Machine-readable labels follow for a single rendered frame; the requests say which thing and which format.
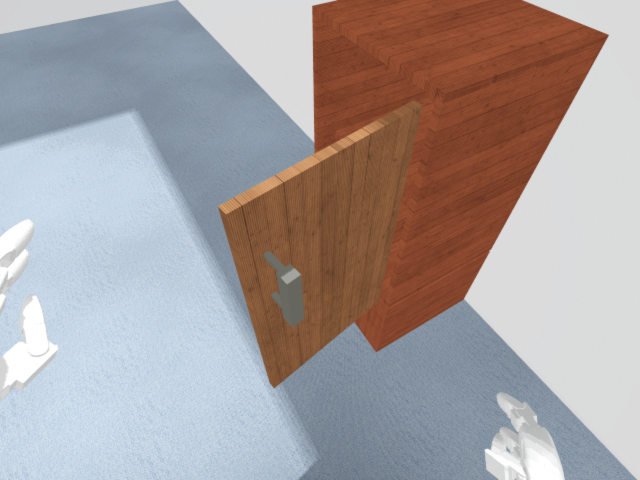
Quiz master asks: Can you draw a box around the robot right hand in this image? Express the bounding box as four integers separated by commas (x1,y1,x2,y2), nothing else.
485,392,565,480

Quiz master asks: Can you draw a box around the cupboard door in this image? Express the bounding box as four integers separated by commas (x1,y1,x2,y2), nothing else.
218,100,423,388

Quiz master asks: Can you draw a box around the handle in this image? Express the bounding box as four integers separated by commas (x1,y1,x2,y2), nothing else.
264,251,304,328

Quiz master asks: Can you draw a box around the robot left hand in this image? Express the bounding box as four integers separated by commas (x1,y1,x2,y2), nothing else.
0,219,58,401

